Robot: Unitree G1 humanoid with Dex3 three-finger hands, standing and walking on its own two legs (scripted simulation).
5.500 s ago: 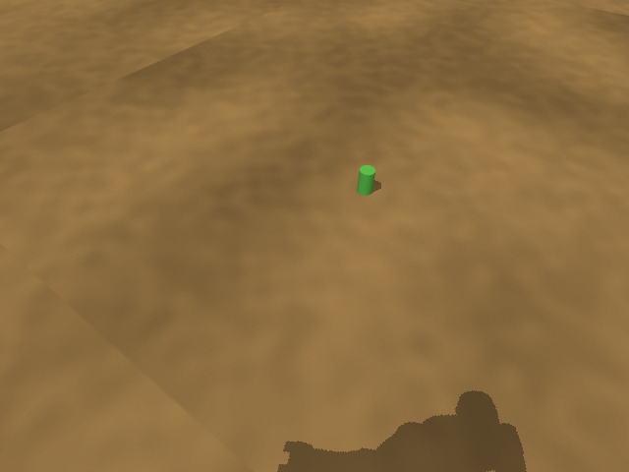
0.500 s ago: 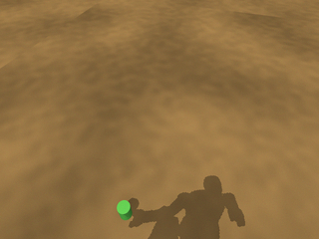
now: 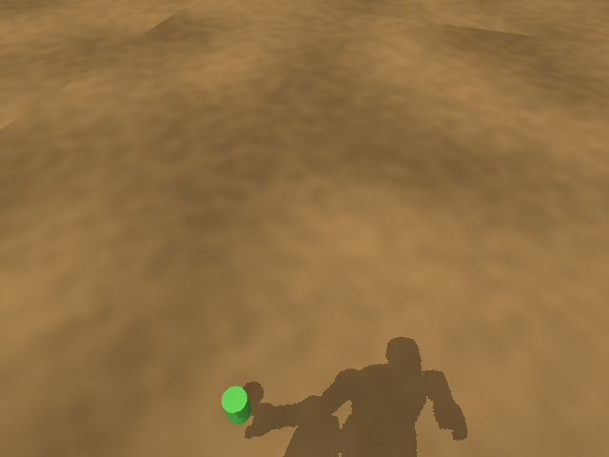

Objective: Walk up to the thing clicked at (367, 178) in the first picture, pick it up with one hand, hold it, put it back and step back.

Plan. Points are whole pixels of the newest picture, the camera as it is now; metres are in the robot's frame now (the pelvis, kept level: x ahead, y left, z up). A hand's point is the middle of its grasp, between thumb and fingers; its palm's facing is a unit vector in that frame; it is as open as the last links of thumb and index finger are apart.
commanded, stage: walk up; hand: left
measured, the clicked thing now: (236, 405) +0.38 +0.19 -0.72
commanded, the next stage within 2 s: stand in 0.04 s
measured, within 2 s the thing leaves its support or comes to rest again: neither
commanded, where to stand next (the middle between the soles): +0.02 -0.02 m, yaw +0 degrees
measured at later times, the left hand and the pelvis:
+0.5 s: hand out of the picture +0.08 +0.25 -0.16, palm faces -0.02 -0.94 -0.34, open 7.4 cm; pelvis +0.00 +0.00 +0.00, yaw +0 degrees
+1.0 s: hand out of the picture +0.07 +0.25 -0.16, palm faces -0.02 -0.94 -0.34, open 7.4 cm; pelvis +0.00 -0.01 +0.00, yaw +1 degrees
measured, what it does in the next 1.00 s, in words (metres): stands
